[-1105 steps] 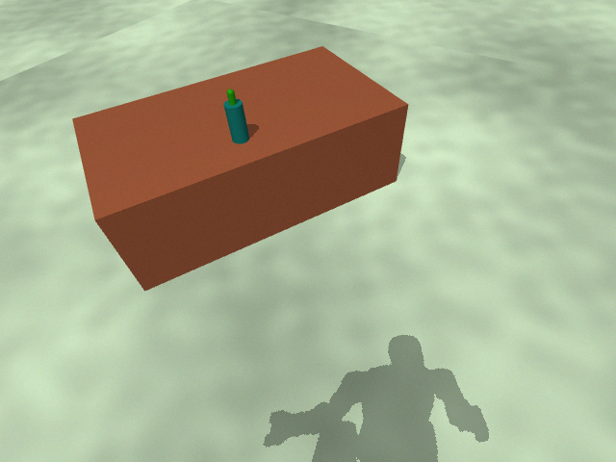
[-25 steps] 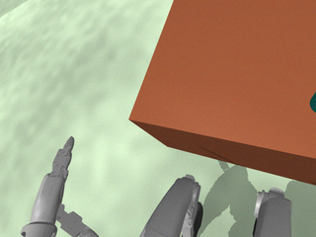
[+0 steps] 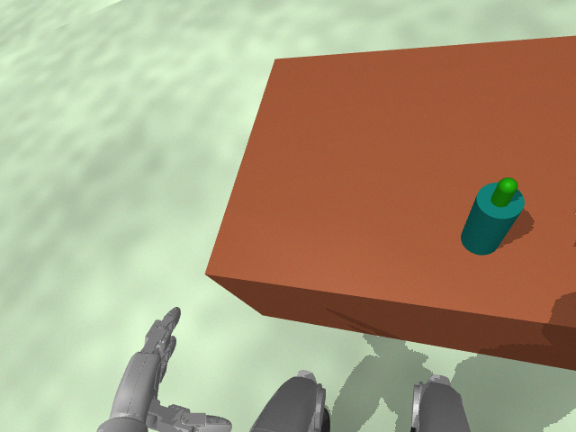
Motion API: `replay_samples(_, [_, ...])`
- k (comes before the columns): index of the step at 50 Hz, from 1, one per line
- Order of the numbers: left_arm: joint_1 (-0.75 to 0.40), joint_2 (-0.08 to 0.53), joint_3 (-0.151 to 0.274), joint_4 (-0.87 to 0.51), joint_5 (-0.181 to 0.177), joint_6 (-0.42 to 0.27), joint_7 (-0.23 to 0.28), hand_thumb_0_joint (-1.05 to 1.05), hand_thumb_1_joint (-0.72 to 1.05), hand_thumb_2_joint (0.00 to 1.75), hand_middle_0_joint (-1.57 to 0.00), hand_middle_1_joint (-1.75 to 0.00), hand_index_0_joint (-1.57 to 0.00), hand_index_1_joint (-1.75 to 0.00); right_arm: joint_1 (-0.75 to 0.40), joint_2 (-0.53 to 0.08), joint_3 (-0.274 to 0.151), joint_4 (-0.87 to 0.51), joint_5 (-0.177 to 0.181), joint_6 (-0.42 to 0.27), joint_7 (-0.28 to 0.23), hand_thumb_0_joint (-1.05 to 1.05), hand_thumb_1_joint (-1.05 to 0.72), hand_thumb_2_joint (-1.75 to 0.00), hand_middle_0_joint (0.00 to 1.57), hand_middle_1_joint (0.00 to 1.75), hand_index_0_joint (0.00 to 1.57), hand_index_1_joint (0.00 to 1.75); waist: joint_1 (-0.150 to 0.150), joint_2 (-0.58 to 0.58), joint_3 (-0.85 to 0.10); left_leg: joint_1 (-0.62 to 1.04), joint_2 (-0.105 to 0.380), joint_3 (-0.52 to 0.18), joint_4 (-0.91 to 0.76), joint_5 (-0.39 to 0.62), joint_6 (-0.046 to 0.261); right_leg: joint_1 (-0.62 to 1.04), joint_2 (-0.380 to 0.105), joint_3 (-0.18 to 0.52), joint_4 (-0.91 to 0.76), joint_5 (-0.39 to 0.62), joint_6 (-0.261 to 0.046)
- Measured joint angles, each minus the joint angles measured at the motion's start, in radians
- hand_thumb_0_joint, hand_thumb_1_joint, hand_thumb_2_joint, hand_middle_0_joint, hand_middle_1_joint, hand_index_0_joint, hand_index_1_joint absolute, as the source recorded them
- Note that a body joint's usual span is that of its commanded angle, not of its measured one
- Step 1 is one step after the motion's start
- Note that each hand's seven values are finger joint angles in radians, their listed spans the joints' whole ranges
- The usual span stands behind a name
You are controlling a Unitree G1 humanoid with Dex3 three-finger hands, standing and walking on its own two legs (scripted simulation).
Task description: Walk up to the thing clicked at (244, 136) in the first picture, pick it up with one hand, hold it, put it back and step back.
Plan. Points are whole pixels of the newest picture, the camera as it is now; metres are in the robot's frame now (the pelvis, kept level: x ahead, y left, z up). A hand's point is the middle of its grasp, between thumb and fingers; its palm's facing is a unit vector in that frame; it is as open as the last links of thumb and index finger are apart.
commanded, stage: home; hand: right
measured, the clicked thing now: (492, 214) +0.49 -0.21 -0.15
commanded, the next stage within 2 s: none
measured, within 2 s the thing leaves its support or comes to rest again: neither
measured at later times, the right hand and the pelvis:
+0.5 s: hand (564, 335) +0.27 -0.22 -0.01, palm faces +0.20 +0.95 -0.25, open 17.3 cm; pelvis +0.03 +0.00 +0.06, yaw -3 degrees
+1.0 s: hand (511, 425) +0.18 -0.16 +0.00, palm faces +0.20 +0.94 -0.28, open 17.5 cm; pelvis +0.02 +0.03 +0.05, yaw -4 degrees
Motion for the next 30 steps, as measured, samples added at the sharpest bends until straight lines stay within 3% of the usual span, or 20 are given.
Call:
replay_samples(4, [-0.026,-0.049,-0.075,0.030,-0.009,0.004,-0.012,-0.01,0.06,0.46,-0.13,-0.18,-0.13,-0.19,0.089,0.061,0.046,-0.045,0.019,0.019,-0.008,-0.01,0.49,-0.08,0.06,0.06,0.06,0.06,-0.032,-0.020,-0.009,0.078,0.010,-0.004,-0.057,0.010,-0.003,0.078,0.008,-0.010,-0.055,0.008,-0.004])
replay_samples(7, [-0.027,-0.068,-0.091,0.048,-0.028,0.004,-0.017,-0.01,0.26,0.56,-0.15,-0.21,-0.15,-0.21,0.201,0.132,0.101,-0.126,0.046,0.055,-0.009,-0.01,0.48,-0.09,0.06,0.07,0.06,0.06,-0.057,-0.032,-0.015,0.141,0.020,-0.010,-0.097,0.014,-0.006,0.143,0.017,-0.021,-0.096,0.013,-0.009])
replay_samples(13, [-0.023,-0.056,-0.056,0.136,-0.059,0.029,0.013,0.00,0.59,0.73,-0.18,-0.25,-0.18,-0.26,0.455,0.293,0.208,-0.386,0.091,0.134,-0.019,-0.01,0.50,-0.08,0.06,0.06,0.06,0.06,-0.108,-0.017,-0.009,0.265,0.038,-0.025,-0.171,0.024,-0.008,0.275,0.032,-0.044,-0.180,0.025,-0.013])
replay_samples(18, [-0.033,-0.051,-0.045,0.203,-0.065,0.039,0.055,0.01,0.76,0.83,-0.19,-0.28,-0.19,-0.28,0.641,0.394,0.292,-0.585,0.120,0.138,-0.050,-0.01,0.52,-0.07,0.06,0.06,0.06,0.06,-0.143,0.003,0.017,0.361,0.048,-0.030,-0.224,0.033,-0.003,0.380,0.041,-0.055,-0.245,0.039,-0.009])
replay_samples(30, [-0.036,-0.084,-0.018,0.254,-0.073,0.038,0.094,0.01,0.89,0.89,-0.20,-0.30,-0.20,-0.30,1.053,0.517,0.462,-0.936,0.155,0.167,-0.073,-0.01,0.52,-0.07,0.06,0.06,0.06,0.06,-0.198,-0.024,0.028,0.496,0.058,-0.033,-0.283,0.037,0.005,0.534,0.050,-0.065,-0.342,0.063,0.005])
